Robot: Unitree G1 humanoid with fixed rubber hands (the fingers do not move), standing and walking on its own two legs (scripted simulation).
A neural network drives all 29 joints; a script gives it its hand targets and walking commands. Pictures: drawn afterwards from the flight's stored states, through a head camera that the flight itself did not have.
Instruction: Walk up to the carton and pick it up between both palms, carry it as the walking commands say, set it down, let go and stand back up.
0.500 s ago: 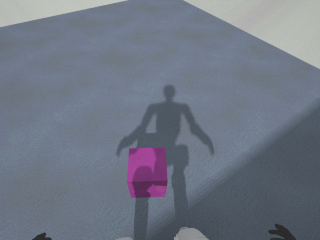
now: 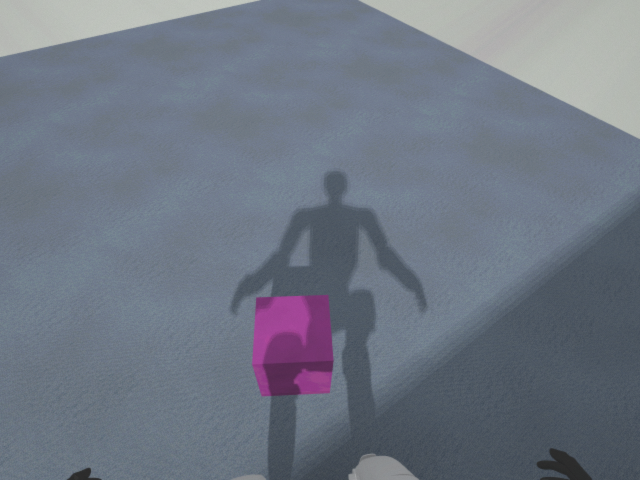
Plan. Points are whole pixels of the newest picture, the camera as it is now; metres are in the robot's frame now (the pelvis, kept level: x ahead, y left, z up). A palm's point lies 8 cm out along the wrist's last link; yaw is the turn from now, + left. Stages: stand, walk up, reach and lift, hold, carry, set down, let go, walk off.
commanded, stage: walk up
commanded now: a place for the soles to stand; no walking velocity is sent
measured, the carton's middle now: (294, 346) +0.55 +0.06 -0.61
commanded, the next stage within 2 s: none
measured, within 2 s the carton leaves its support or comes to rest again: neither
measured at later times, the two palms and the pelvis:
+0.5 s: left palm out of the picture +0.08 +0.32 -0.08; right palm out of the picture +0.08 -0.33 -0.09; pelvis +0.00 +0.00 +0.00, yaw +0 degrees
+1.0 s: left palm out of the picture +0.10 +0.32 -0.07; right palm out of the picture +0.09 -0.33 -0.09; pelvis +0.01 -0.01 +0.00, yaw -1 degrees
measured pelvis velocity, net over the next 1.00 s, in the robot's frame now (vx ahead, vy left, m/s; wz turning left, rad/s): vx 0.01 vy -0.01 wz -0.03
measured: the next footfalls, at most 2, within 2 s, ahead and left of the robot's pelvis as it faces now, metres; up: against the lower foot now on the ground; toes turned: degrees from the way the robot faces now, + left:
left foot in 1.30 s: +0.15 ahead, +0.15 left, +0.00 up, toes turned -2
right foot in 1.64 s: +0.12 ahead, -0.08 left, +0.00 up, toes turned +0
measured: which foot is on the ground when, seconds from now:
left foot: down 0.00-1.00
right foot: down 0.00-1.00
